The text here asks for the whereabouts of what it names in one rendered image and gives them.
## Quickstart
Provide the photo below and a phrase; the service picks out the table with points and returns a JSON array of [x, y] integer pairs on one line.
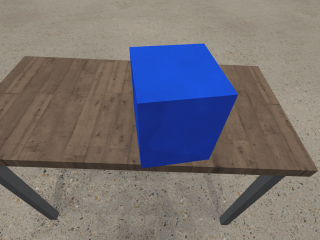
[[78, 113]]

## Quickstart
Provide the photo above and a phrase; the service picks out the carton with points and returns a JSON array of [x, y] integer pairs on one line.
[[182, 100]]

